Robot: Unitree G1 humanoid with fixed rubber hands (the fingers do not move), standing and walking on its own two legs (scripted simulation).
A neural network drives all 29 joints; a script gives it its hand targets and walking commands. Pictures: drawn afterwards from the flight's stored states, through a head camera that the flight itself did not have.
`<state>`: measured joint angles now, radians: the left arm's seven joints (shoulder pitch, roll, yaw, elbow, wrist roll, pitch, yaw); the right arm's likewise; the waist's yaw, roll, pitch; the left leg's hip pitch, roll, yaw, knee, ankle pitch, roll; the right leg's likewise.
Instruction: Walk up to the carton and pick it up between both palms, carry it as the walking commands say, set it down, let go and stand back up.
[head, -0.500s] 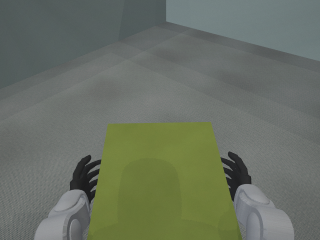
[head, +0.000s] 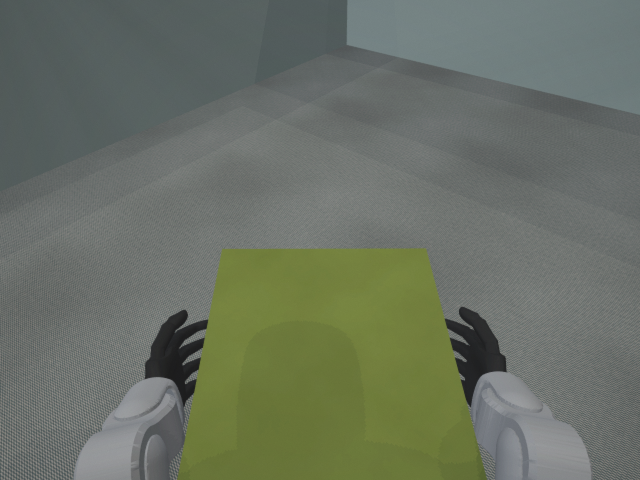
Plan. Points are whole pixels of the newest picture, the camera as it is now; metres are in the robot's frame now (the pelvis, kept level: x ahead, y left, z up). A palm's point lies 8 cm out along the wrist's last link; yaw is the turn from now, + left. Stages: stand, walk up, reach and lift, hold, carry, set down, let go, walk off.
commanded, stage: carry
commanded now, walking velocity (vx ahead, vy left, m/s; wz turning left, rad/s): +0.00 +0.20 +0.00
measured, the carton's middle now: (324, 396) +0.24 +0.00 +0.01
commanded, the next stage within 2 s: none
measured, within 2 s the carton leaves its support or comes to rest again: neither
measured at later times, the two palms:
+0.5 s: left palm out of the picture +0.20 +0.33 +0.10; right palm (330, 399) +0.20 -0.01 +0.10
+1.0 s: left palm out of the picture +0.18 +0.35 +0.11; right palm (303, 417) +0.18 +0.02 +0.11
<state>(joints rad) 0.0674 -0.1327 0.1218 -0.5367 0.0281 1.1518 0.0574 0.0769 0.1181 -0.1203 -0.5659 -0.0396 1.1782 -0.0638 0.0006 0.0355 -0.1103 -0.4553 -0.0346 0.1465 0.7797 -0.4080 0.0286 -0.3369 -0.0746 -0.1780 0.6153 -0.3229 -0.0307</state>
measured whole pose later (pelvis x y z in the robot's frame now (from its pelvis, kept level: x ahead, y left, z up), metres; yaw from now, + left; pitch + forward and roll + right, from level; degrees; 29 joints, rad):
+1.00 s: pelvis -0.05 +0.19 +0.01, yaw -1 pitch +2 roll +0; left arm 0.03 -0.13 0.14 -0.53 0.04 1.18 0.06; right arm 0.03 0.13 -0.14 -0.52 -0.02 1.18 -0.07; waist 0.00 -0.01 -0.11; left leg -0.28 -0.05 0.19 0.36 -0.14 0.10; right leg -0.25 -0.07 -0.14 0.45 -0.23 0.01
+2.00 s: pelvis -0.01 +0.13 +0.01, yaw +0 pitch +3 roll +1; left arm 0.02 -0.13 0.15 -0.52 0.03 1.16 0.06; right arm 0.01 0.13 -0.13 -0.53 -0.02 1.18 -0.08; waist -0.01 0.01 -0.11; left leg -0.30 0.03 0.13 0.49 -0.25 0.02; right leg -0.21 0.00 -0.18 0.48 -0.33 -0.07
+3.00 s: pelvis -0.01 +0.13 +0.01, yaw -1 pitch +3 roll +0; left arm -0.02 -0.13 0.16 -0.35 0.07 1.03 0.04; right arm -0.02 0.12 -0.15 -0.35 -0.05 1.04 -0.05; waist 0.00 -0.01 -0.11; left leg -0.29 0.04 0.15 0.49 -0.24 0.02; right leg -0.21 0.00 -0.18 0.47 -0.31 -0.06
